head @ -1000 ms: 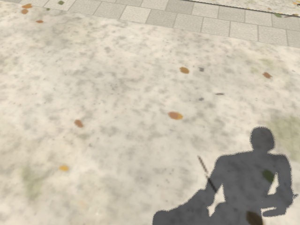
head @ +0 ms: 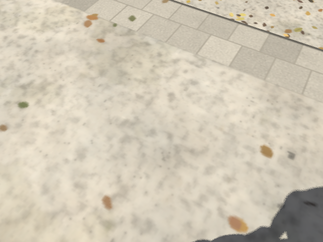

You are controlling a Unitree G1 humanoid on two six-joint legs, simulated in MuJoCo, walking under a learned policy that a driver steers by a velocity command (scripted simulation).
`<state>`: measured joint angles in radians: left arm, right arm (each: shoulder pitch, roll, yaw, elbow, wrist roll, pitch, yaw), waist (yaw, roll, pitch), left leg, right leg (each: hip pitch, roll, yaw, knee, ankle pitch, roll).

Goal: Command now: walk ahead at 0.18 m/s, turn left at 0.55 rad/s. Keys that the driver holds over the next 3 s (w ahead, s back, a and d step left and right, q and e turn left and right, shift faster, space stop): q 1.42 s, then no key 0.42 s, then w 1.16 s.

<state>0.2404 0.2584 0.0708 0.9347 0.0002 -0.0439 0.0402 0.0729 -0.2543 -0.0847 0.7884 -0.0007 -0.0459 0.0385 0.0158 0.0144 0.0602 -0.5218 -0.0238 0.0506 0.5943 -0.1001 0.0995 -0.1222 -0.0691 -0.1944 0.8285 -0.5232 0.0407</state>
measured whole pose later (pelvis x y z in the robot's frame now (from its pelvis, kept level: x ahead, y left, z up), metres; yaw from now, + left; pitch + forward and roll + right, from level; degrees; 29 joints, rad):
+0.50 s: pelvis +0.10 -0.03 +0.02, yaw +18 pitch +3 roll -1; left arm 0.13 0.28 0.07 0.79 0.00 -0.04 0.03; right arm 0.16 -0.29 -0.09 0.67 0.01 0.04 -0.04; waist -0.02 0.01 0.01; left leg -0.38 -0.17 -0.24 0.52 -0.17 0.05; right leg -0.38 0.03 0.11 0.58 -0.27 0.06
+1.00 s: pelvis +0.09 -0.01 +0.01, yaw +36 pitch +2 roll +0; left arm 0.14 0.32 0.09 0.73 0.01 0.01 0.02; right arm 0.17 -0.30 -0.09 0.58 0.00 0.05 0.01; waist 0.02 -0.04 0.05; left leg -0.33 -0.02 0.00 0.58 -0.30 0.05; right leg -0.39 -0.11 -0.06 0.86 -0.49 0.06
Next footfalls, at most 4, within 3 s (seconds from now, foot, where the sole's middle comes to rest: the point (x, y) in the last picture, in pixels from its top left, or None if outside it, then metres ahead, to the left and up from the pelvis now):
0.52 right None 0.21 -0.14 -0.75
0.94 left None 0.07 0.10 -0.75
1.42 right None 0.22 -0.05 -0.75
1.78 left None -0.01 0.08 -0.75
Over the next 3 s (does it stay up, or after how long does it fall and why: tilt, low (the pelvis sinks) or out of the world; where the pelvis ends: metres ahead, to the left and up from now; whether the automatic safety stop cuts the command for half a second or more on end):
stays up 0.36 0.38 0.03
